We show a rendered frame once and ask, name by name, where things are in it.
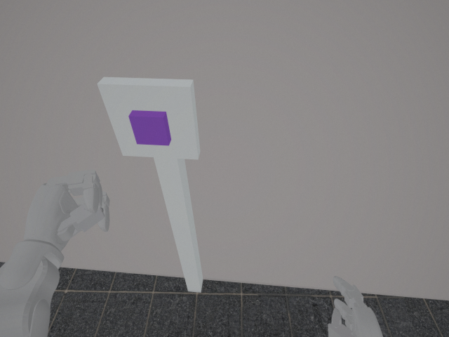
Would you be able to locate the button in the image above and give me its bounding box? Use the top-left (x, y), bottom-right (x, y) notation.
top-left (129, 110), bottom-right (171, 146)

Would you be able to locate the left robot hand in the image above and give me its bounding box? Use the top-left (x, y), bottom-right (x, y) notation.
top-left (24, 169), bottom-right (110, 251)

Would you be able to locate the panel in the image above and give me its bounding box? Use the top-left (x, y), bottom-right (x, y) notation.
top-left (97, 77), bottom-right (203, 293)

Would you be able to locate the right robot hand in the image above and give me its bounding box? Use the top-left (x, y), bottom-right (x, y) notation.
top-left (328, 276), bottom-right (383, 337)

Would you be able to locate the left robot forearm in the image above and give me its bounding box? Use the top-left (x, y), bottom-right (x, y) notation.
top-left (0, 239), bottom-right (64, 337)

